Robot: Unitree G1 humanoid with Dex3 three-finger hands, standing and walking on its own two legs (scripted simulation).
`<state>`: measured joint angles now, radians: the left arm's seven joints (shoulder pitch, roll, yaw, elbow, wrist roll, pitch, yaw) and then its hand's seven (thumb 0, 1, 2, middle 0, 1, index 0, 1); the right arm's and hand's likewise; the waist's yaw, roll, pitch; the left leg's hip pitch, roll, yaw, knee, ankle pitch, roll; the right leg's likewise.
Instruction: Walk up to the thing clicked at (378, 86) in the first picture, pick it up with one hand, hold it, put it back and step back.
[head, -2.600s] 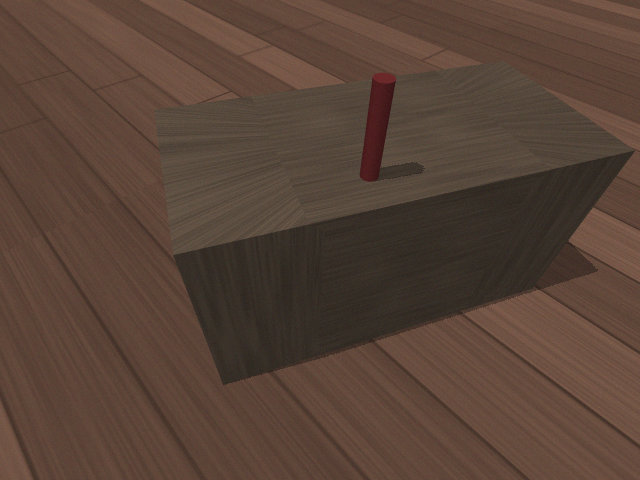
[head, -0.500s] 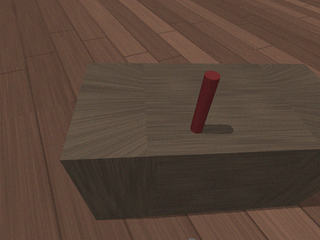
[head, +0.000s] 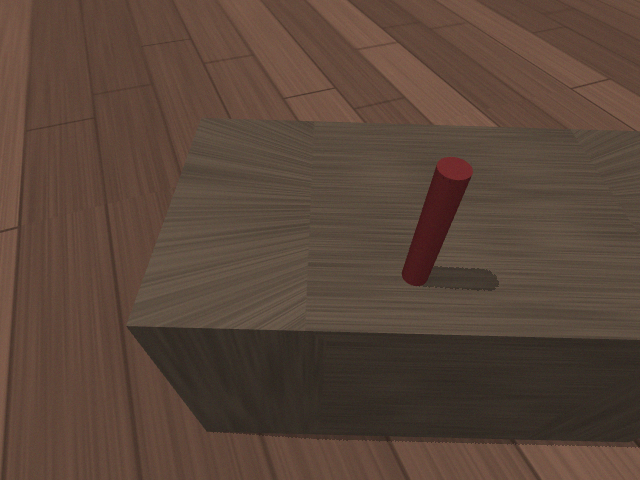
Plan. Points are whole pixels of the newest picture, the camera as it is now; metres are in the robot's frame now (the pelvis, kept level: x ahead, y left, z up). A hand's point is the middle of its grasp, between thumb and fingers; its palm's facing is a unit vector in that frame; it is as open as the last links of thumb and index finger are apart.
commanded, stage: walk up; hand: right
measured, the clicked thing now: (431, 230) +0.47 -0.17 +0.02
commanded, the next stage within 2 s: stand in 0.88 s
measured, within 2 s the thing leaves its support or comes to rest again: neither
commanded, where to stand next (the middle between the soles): +0.05 +0.02 m, yaw -2 degrees
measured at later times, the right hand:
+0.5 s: hand out of the picture +0.11 -0.24 -0.13, palm faces -0.03 +0.94 -0.33, open 7.4 cm
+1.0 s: hand out of the picture +0.10 -0.25 -0.13, palm faces -0.02 +0.94 -0.33, open 7.4 cm
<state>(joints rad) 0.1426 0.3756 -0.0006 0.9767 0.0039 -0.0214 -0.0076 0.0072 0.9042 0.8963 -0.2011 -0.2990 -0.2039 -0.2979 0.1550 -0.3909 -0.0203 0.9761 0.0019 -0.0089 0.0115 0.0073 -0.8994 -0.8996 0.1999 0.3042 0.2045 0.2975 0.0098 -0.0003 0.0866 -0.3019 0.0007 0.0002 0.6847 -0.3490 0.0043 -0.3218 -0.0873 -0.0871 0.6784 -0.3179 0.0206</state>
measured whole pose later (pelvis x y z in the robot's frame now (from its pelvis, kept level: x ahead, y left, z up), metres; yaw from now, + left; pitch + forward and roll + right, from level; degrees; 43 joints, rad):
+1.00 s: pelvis +0.02 +0.00 +0.03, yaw +0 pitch -2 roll +0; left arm 0.08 0.35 0.01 1.15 0.01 -0.01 -0.01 0.01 0.91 0.90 -0.20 -0.30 -0.20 -0.30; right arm 0.09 -0.34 -0.01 1.15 -0.01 -0.01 0.01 0.01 -0.90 -0.90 0.20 0.30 0.20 0.30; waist 0.01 0.00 0.05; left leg -0.10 0.00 0.00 0.32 -0.19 0.00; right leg -0.12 -0.07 -0.10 0.33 -0.17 0.03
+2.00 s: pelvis +0.02 -0.03 +0.03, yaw -1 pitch -2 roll +0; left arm 0.11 0.35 0.00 1.13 0.01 0.00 -0.02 0.01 0.91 0.90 -0.20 -0.30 -0.20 -0.30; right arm 0.12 -0.35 0.01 1.14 -0.01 -0.01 0.01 0.01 -0.90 -0.90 0.20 0.30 0.20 0.30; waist 0.00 0.01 0.04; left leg -0.08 0.04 0.00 0.31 -0.18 -0.04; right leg -0.12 -0.03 -0.10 0.33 -0.17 -0.01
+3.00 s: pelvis +0.03 -0.02 +0.03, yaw -2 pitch -2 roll +0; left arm 0.11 0.35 0.00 1.13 0.01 -0.01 -0.01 0.01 0.91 0.90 -0.20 -0.30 -0.20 -0.30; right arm 0.11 -0.35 0.01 1.13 -0.01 -0.01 0.01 0.01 -0.90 -0.90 0.20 0.30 0.20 0.30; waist 0.01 0.00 0.04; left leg -0.07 0.04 0.02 0.30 -0.20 -0.04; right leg -0.11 -0.03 -0.09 0.32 -0.18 0.00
